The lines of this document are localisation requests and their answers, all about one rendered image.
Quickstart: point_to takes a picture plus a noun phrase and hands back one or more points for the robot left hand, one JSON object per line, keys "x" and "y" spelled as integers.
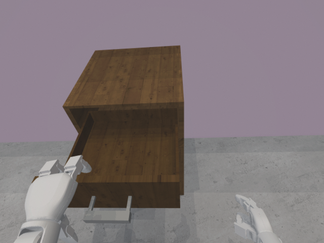
{"x": 51, "y": 193}

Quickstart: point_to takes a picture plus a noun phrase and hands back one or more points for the handle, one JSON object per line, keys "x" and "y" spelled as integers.
{"x": 91, "y": 216}

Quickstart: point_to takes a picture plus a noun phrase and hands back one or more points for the robot right forearm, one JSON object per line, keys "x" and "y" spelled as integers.
{"x": 268, "y": 237}

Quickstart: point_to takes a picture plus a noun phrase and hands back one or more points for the cabinet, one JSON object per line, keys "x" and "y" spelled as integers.
{"x": 126, "y": 79}

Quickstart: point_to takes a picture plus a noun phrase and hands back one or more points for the drawer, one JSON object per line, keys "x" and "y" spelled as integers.
{"x": 131, "y": 153}

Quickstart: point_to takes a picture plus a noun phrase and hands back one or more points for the robot left forearm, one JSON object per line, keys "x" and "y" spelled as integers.
{"x": 39, "y": 231}

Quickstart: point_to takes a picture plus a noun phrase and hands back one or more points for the robot right hand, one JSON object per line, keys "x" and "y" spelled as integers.
{"x": 250, "y": 226}

